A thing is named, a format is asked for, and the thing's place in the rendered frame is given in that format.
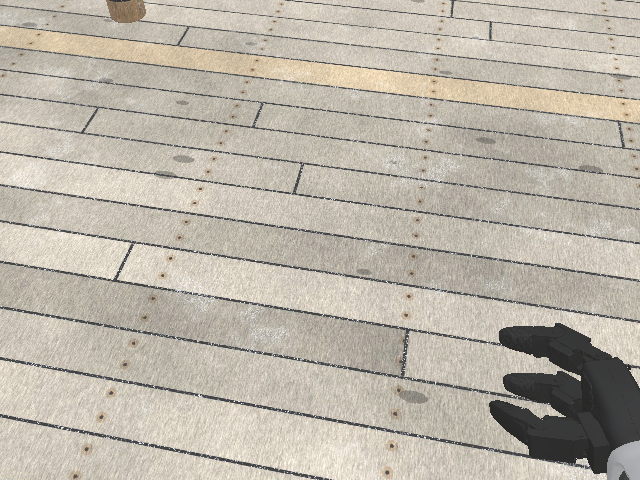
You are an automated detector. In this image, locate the right robot hand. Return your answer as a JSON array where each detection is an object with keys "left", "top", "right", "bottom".
[{"left": 489, "top": 323, "right": 640, "bottom": 474}]

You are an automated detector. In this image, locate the right robot forearm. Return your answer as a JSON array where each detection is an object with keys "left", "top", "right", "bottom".
[{"left": 606, "top": 440, "right": 640, "bottom": 480}]

